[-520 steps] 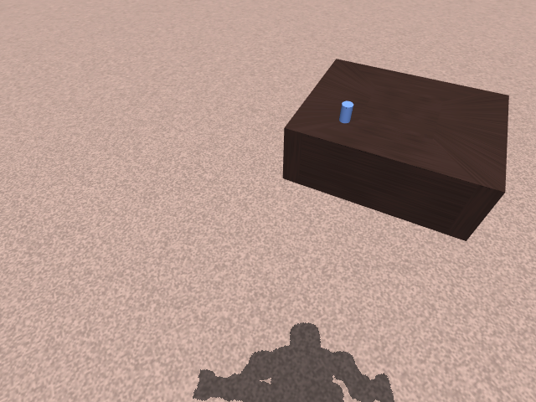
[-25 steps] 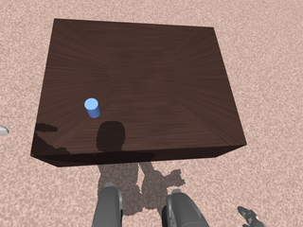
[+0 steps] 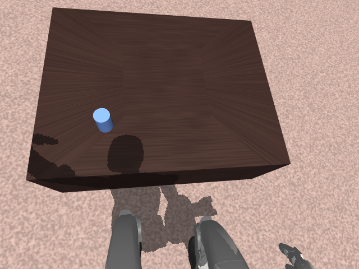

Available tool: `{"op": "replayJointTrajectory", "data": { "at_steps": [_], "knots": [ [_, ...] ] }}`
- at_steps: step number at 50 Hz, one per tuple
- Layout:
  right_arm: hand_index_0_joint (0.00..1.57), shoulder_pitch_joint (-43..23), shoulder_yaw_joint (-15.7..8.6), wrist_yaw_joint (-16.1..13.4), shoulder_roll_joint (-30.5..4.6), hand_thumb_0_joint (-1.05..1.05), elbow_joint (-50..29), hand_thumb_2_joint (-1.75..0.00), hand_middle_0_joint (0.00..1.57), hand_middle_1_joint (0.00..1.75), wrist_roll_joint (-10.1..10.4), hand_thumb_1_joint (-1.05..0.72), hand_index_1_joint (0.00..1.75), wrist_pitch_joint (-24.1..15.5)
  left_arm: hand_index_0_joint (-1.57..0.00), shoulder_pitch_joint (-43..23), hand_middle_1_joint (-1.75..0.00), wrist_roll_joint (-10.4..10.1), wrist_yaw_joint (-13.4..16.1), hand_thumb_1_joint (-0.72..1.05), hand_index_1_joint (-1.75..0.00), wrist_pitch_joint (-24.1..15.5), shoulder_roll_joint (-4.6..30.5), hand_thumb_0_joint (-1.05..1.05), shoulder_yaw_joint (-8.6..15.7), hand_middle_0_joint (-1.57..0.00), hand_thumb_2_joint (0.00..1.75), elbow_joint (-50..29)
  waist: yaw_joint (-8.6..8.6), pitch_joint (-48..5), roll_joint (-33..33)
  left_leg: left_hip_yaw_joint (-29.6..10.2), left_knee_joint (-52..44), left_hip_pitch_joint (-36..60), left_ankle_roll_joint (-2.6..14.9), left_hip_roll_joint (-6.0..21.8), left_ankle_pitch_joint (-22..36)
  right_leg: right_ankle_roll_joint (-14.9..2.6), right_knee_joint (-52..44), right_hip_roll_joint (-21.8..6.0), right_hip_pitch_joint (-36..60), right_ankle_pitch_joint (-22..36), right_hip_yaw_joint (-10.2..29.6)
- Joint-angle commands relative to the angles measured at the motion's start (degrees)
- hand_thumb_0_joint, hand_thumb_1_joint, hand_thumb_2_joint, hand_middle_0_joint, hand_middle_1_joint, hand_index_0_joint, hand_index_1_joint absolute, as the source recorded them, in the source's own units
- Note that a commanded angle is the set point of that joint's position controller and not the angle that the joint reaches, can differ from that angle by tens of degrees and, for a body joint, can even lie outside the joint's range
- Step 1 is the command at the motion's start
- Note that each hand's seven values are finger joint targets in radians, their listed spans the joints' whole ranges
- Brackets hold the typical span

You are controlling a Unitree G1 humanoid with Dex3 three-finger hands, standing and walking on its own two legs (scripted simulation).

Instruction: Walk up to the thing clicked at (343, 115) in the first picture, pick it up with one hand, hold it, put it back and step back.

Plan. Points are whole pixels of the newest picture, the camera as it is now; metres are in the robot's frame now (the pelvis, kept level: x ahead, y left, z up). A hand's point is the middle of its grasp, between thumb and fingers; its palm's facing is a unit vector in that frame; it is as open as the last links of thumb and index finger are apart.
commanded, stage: go down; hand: left
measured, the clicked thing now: (103, 120) +0.54 +0.21 -0.28
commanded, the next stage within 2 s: none
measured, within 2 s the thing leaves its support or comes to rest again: neither
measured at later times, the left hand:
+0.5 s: hand out of the picture +0.43 +0.39 +0.03, palm faces +0.20 -0.98 -0.07, open 17.2 cm
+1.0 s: hand out of the picture +0.44 +0.40 +0.03, palm faces +0.19 -0.98 -0.05, open 17.2 cm
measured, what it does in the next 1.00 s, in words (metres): stands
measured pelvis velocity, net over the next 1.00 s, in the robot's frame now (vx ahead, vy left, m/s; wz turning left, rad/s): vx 0.00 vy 0.00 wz -0.01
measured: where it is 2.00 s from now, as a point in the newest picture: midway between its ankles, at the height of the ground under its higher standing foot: (166, 267)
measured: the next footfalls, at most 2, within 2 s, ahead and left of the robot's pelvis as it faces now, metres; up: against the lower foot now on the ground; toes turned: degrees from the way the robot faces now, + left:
none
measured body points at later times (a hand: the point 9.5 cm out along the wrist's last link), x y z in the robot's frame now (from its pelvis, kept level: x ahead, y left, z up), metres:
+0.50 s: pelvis -0.01 +0.00 -0.01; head +0.17 +0.06 +0.40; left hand +0.41 +0.45 +0.03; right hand +0.06 -0.28 -0.10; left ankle +0.06 +0.11 -0.62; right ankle +0.00 -0.16 -0.62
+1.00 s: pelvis +0.00 +0.00 -0.01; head +0.17 +0.07 +0.40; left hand +0.42 +0.45 +0.04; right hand +0.07 -0.27 -0.10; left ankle +0.06 +0.11 -0.62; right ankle +0.00 -0.16 -0.62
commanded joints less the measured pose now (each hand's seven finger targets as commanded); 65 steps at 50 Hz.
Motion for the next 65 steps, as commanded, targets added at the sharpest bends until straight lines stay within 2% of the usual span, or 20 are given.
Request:
{"op": "replayJointTrajectory", "data": {
  "at_steps": [1, 5, 9, 16, 22, 24, 30, 33, 34, 37, 39, 43, 45, 48, 51, 54, 56, 59, 60, 65],
  "knots": [
    [0.2, 9.4, -3.9, -0.8, -12.3, 0.0, -2.7, -0.9, 0.2, 0.3, 0.4, -0.91, 0.3, -1.1, -0.02, -14.9, -0.02, -2.0, 0.0, -0.45, -0.04, -3.1, 23.5, 0.0, 3.3, -0.05, 0.09, -10.1, 1.39, -29.3, 13.5, -2.1, -7.3, 34.2, 0.52, -1.3, 20.9, -4.06, -8.0, 1.4, 0.7, 16.5, -0.7],
    [0.2, 9.2, -4.2, -0.8, -12.8, 0.0, -2.7, -0.9, 0.2, 0.3, 0.3, -0.91, 0.3, -1.1, -0.03, -17.2, -0.03, -1.6, -0.4, -0.48, -0.05, -3.2, 24.9, 0.0, 3.4, -0.05, 0.08, -11.2, 1.45, -29.4, 16.9, -3.2, -8.1, 35.7, -0.24, -0.9, 18.6, -4.43, -6.8, 1.5, -2.6, 13.2, -1.2],
    [0.2, 8.7, -3.8, -0.9, -12.6, 0.0, -3.2, -0.9, 0.2, 0.3, 0.4, -0.9, 0.3, -0.8, -0.02, -17.2, -0.04, -1.8, -0.5, -0.46, -0.05, -3.1, 25.1, 0.0, 3.6, -0.05, 0.09, -10.1, 1.12, -27.7, 15.9, -3.8, -8.7, 33.5, -0.21, -0.8, 14.1, -4.41, -6.8, 1.5, -3.0, 11.1, -1.3],
    [0.2, 9.6, -3.5, -0.8, -12.8, 0.0, -3.0, -0.9, 0.2, 0.3, 0.4, -0.91, 0.3, -0.8, -0.03, -19.0, -0.03, -1.9, -1.2, -0.47, -0.05, -2.8, 26.8, 0.0, 4.2, -0.05, 0.09, -10.0, 0.86, -30.2, 16.5, -4.0, -6.9, 35.4, -0.19, -0.7, 19.4, -4.4, -5.9, 1.6, -4.0, 13.5, -1.4],
    [0.2, 8.9, -3.3, -0.9, -12.9, 0.0, -3.6, -0.9, 0.2, 0.3, 0.6, -0.9, 0.3, -0.7, -0.03, -19.8, -0.04, -2.1, -1.7, -0.49, -0.06, -2.8, 27.8, 0.0, 4.2, -0.05, 0.08, -9.9, 0.57, -28.7, 16.5, -3.6, -7.5, 32.7, -0.08, -0.9, 13.3, -4.35, -6.1, 1.6, -3.9, 10.7, -0.9],
    [0.2, 9.2, -3.1, -0.9, -13.0, 0.0, -3.3, -0.9, 0.2, 0.3, 0.6, -0.9, 0.3, -0.7, -0.03, -20.6, -0.04, -2.2, -1.7, -0.47, -0.05, -2.8, 29.5, 0.0, 5.1, -0.05, 0.09, -10.8, 0.92, -30.4, 16.2, -3.2, -6.6, 32.7, 0.12, -1.1, 15.2, -4.31, -6.2, 1.5, -2.9, 12.0, -0.7],
    [0.2, 9.6, -2.9, -1.0, -12.9, 0.0, -3.3, -0.9, 0.2, 0.3, 0.6, -0.91, 0.3, -0.7, -0.03, -20.3, -0.04, -2.4, -2.4, -0.49, -0.06, -2.2, 28.8, 0.0, 4.6, -0.05, 0.09, -9.8, 0.27, -30.0, 17.4, -3.8, -6.0, 34.2, -0.14, -0.8, 18.7, -4.31, -5.7, 1.6, -4.2, 13.5, -1.2],
    [0.2, 9.6, -2.8, -1.0, -12.7, 0.0, -3.5, -0.9, 0.2, 0.3, 0.8, -0.9, 0.3, -0.5, -0.03, -20.7, -0.04, -2.5, -2.3, -0.49, -0.06, -2.0, 29.6, 0.0, 5.0, -0.05, 0.09, -10.4, 0.59, -30.2, 15.8, -2.8, -6.1, 32.4, 0.33, -1.4, 16.9, -4.22, -6.7, 1.6, -1.9, 13.4, -0.7],
    [0.2, 9.6, -2.6, -1.1, -12.5, 0.0, -3.6, -0.9, 0.2, 0.3, 0.8, -0.91, 0.3, -0.5, -0.03, -20.1, -0.04, -2.6, -2.5, -0.49, -0.06, -1.9, 28.5, 0.0, 4.2, -0.05, 0.08, -10.2, 0.36, -30.6, 15.8, -2.6, -5.8, 32.6, 0.39, -1.3, 18.3, -4.14, -6.5, 1.6, -1.2, 14.7, -0.7],
    [0.2, 9.3, -2.8, -1.1, -12.8, 0.0, -3.5, -0.9, 0.2, 0.3, 0.8, -0.9, 0.3, -0.6, -0.03, -20.5, -0.04, -2.8, -2.6, -0.48, -0.06, -2.0, 29.6, 0.0, 4.8, -0.05, 0.08, -11.0, 1.18, -29.9, 17.6, -3.2, -6.7, 33.9, -0.1, -1.2, 16.8, -4.38, -6.5, 1.7, -3.2, 12.3, -1.0],
    [0.2, 9.4, -2.8, -1.2, -12.7, 0.0, -3.3, -0.9, 0.2, 0.3, 1.0, -0.9, 0.3, -0.5, -0.03, -21.1, -0.05, -2.8, -2.5, -0.48, -0.06, -2.1, 29.4, 0.0, 4.5, -0.05, 0.09, -10.9, 0.51, -29.2, 16.7, -3.2, -6.6, 32.8, 0.02, -1.2, 15.4, -4.32, -6.7, 1.8, -3.2, 12.0, -0.9],
    [0.2, 9.6, -2.7, -1.3, -12.6, 0.0, -3.2, -0.9, 0.2, 0.3, 0.8, -0.9, 0.3, -0.6, -0.03, -19.1, -0.03, -3.1, -3.1, -0.46, -0.05, -2.3, 28.9, 0.0, 5.0, -0.05, 0.08, -10.5, 1.08, -30.7, 17.2, -3.4, -5.9, 35.4, -0.13, -1.1, 21.1, -4.34, -6.2, 2.0, -3.3, 14.7, -1.5],
    [0.2, 9.6, -2.7, -1.2, -12.8, 0.0, -3.0, -0.9, 0.2, 0.3, 0.5, -0.9, 0.3, -0.6, -0.03, -19.0, -0.04, -3.4, -3.5, -0.46, -0.05, -2.5, 26.6, 0.0, 3.8, -0.05, 0.08, -9.4, 0.21, -29.7, 17.6, -4.1, -5.6, 36.3, -0.43, -0.6, 24.3, -4.34, -5.4, 2.0, -5.6, 15.5, -2.1],
    [0.2, 9.3, -2.8, -1.0, -12.7, 0.0, -3.2, -0.9, 0.2, 0.3, 0.7, -0.9, 0.3, -0.8, -0.03, -20.3, -0.04, -3.6, -3.2, -0.47, -0.05, -3.0, 27.0, 0.0, 3.8, -0.05, 0.08, -9.9, 0.45, -28.8, 17.0, -3.9, -5.7, 34.4, -0.25, -0.8, 19.6, -4.37, -5.7, 1.9, -5.4, 13.4, -1.6],
    [0.2, 9.6, -2.6, -1.0, -12.5, 0.0, -2.8, -0.9, 0.2, 0.3, 0.6, -0.9, 0.3, -0.6, -0.03, -22.2, -0.04, -3.6, -2.9, -0.45, -0.05, -3.8, 28.0, 0.0, 4.2, -0.05, 0.09, -11.5, 0.33, -30.1, 17.6, -3.5, -5.4, 33.5, 0.01, -1.1, 18.7, -4.36, -5.6, 1.7, -4.5, 13.6, -1.2],
    [0.2, 8.9, -3.0, -1.2, -12.9, 0.0, -2.9, -0.9, 0.2, 0.3, 0.7, -0.9, 0.3, -0.6, -0.03, -23.1, -0.04, -3.5, -3.0, -0.43, -0.05, -4.1, 29.1, 0.0, 5.0, -0.05, 0.08, -12.9, 0.7, -30.8, 19.5, -5.0, -7.0, 35.8, -0.7, -0.5, 15.0, -4.45, -5.0, 1.8, -6.8, 10.1, -1.7],
    [0.2, 9.1, -2.8, -1.2, -13.0, 0.0, -2.9, -0.9, 0.2, 0.3, 0.5, -0.9, 0.3, -0.4, -0.03, -23.4, -0.04, -3.6, -3.0, -0.42, -0.05, -3.8, 28.3, 0.0, 4.5, -0.05, 0.07, -12.2, 0.65, -30.8, 20.0, -5.3, -7.2, 36.3, -0.87, -0.5, 15.5, -4.55, -4.9, 1.8, -7.0, 10.4, -1.8],
    [0.2, 8.5, -2.4, -1.4, -12.8, 0.0, -3.1, -0.9, 0.2, 0.3, 0.7, -0.9, 0.3, -0.4, -0.03, -22.0, -0.04, -3.7, -3.1, -0.42, -0.04, -3.8, 30.0, 0.0, 5.8, -0.04, 0.07, -11.0, 0.84, -29.6, 18.5, -5.1, -6.9, 34.2, -0.64, -0.6, 13.9, -4.44, -5.0, 2.0, -6.6, 9.9, -1.6],
    [0.2, 9.0, -2.4, -1.4, -12.7, 0.0, -3.3, -0.9, 0.2, 0.3, 0.6, -0.9, 0.3, -0.5, -0.03, -22.9, -0.04, -3.9, -3.2, -0.42, -0.05, -3.7, 28.9, 0.0, 4.8, -0.04, 0.08, -11.7, 0.19, -30.2, 18.0, -4.4, -6.3, 33.7, -0.27, -0.9, 15.0, -4.47, -5.5, 1.8, -5.2, 11.1, -1.3],
    [0.2, 8.9, -2.4, -1.4, -12.8, 0.0, -3.3, -0.9, 0.2, 0.3, 0.7, -0.9, 0.3, -0.6, -0.02, -20.0, -0.04, -4.4, -3.9, -0.42, -0.04, -3.7, 27.4, 0.0, 4.9, -0.04, 0.08, -9.7, 0.19, -30.0, 17.3, -5.4, -5.2, 34.0, -0.55, -0.5, 18.7, -4.48, -4.1, 2.1, -7.5, 12.3, -2.0]
  ]
}}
